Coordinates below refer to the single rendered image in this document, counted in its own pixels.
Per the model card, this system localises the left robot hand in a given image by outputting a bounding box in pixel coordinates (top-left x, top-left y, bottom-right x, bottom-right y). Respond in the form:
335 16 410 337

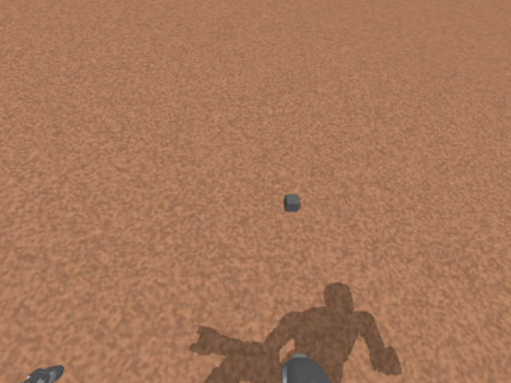
19 365 64 383

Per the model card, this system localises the cube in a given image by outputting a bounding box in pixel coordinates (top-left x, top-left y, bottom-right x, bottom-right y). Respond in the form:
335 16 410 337
283 194 299 211

